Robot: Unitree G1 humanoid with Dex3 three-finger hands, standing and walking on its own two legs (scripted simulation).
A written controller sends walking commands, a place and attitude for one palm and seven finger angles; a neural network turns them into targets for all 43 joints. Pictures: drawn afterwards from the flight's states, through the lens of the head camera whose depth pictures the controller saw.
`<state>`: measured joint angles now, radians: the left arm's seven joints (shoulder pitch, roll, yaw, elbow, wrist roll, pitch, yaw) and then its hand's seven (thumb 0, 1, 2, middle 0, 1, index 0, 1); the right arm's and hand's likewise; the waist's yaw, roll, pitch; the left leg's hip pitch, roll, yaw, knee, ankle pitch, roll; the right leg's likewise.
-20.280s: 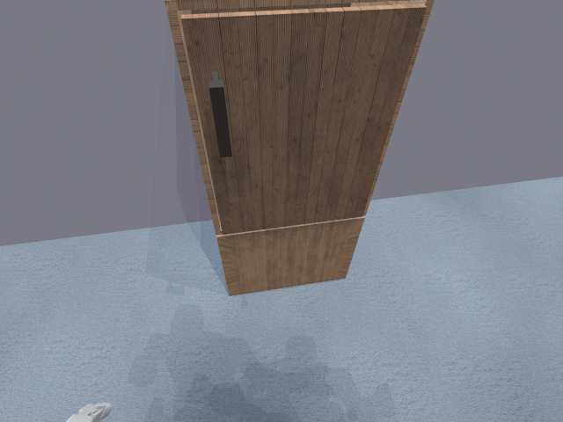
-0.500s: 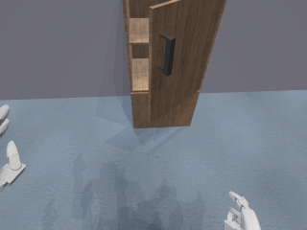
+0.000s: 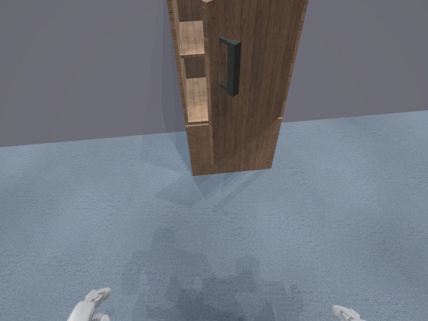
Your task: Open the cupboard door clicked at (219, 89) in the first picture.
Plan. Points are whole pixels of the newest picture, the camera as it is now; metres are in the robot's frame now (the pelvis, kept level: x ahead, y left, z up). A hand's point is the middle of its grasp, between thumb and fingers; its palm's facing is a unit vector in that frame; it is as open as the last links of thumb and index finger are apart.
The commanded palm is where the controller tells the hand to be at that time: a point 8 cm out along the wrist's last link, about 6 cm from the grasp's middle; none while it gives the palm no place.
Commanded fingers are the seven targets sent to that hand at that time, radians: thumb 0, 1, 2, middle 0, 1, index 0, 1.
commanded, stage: let the arm hang, fingers relaxed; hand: left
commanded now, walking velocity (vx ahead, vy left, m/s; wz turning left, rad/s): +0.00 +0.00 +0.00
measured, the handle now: (228, 67) +0.74 -0.02 +0.09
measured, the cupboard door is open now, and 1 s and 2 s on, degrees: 37 37 37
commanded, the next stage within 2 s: look to check the result in 0.88 s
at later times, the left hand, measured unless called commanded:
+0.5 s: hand out of the picture +0.00 +0.22 -0.15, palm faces +0.02 -0.95 -0.30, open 7.3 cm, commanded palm none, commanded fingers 0.00 0.90 0.90 -0.20 -0.30 -0.20 -0.30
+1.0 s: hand out of the picture +0.12 +0.21 -0.14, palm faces -0.02 -0.95 -0.32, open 7.4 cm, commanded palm none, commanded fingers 0.00 0.90 0.90 -0.20 -0.30 -0.20 -0.30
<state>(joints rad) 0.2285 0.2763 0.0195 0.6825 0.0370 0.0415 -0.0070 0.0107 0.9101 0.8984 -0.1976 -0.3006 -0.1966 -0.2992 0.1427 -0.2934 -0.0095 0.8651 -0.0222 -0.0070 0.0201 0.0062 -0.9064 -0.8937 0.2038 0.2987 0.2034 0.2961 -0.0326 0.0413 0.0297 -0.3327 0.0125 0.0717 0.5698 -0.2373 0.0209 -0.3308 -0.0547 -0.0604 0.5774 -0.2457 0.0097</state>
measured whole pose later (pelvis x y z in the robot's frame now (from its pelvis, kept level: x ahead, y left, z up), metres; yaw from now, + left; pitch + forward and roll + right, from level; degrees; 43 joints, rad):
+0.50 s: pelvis +0.01 -0.01 +0.01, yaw +1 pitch -1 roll +0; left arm 0.24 0.26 0.03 1.15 0.02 0.00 0.01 0.01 0.92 0.90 -0.20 -0.30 -0.20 -0.30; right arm 0.26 -0.21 -0.02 1.11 -0.02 0.01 -0.01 0.00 -0.91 -0.89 0.20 0.30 0.20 0.30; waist 0.00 0.03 0.06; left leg -0.23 0.02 0.05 0.43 -0.18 0.01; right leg -0.22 -0.04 -0.08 0.42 -0.19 0.00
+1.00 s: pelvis +0.03 -0.02 +0.02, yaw +1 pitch -1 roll +0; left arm 0.09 0.30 0.01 1.13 0.01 -0.03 0.00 0.01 0.91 0.90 -0.20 -0.30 -0.20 -0.30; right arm 0.12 -0.32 -0.02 1.12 -0.02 -0.01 0.00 0.00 -0.91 -0.89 0.20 0.30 0.20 0.30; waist -0.01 0.02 0.06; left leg -0.15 0.03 0.05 0.32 -0.16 -0.02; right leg -0.14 -0.02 -0.09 0.33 -0.18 -0.02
